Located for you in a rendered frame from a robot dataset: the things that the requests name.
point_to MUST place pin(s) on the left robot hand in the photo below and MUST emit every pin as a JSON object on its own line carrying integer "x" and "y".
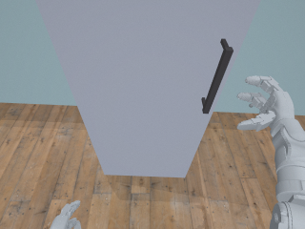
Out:
{"x": 64, "y": 221}

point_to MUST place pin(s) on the fridge door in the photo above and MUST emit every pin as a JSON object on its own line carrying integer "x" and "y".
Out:
{"x": 138, "y": 70}

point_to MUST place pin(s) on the right robot hand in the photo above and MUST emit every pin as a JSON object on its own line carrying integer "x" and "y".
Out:
{"x": 279, "y": 103}

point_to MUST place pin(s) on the handle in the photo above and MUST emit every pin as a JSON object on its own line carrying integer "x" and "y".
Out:
{"x": 218, "y": 76}

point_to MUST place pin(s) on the robot right upper arm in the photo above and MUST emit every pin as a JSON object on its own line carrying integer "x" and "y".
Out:
{"x": 287, "y": 215}

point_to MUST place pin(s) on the right robot forearm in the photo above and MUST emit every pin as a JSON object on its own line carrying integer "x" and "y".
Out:
{"x": 288, "y": 138}

